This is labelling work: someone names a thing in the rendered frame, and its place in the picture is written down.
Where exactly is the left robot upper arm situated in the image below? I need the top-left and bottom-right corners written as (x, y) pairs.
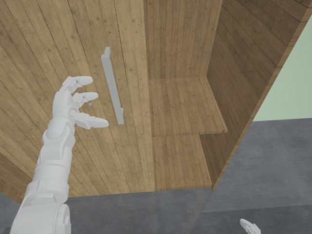
top-left (12, 202), bottom-right (71, 234)

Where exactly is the robot left forearm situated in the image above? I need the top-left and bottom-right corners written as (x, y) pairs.
top-left (10, 117), bottom-right (76, 234)

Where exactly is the wardrobe door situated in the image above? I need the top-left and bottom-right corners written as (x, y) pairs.
top-left (0, 0), bottom-right (155, 197)
top-left (0, 153), bottom-right (33, 193)

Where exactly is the left robot hand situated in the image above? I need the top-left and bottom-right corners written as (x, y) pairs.
top-left (52, 76), bottom-right (109, 130)

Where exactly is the right robot hand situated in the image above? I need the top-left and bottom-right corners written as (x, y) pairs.
top-left (240, 219), bottom-right (261, 234)

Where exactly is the handle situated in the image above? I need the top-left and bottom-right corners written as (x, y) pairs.
top-left (101, 47), bottom-right (124, 124)

